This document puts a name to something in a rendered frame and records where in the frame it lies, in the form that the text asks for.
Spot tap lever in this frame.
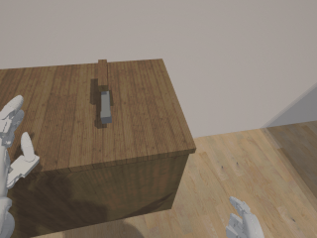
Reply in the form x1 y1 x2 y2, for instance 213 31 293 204
100 87 112 124

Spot robot left forearm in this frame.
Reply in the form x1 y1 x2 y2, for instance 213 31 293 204
0 196 15 238

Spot right robot hand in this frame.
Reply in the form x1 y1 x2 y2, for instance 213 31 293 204
226 196 264 238

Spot left robot hand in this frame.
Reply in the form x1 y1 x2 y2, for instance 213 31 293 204
0 95 40 197

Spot counter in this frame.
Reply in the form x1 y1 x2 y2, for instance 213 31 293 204
0 59 197 238

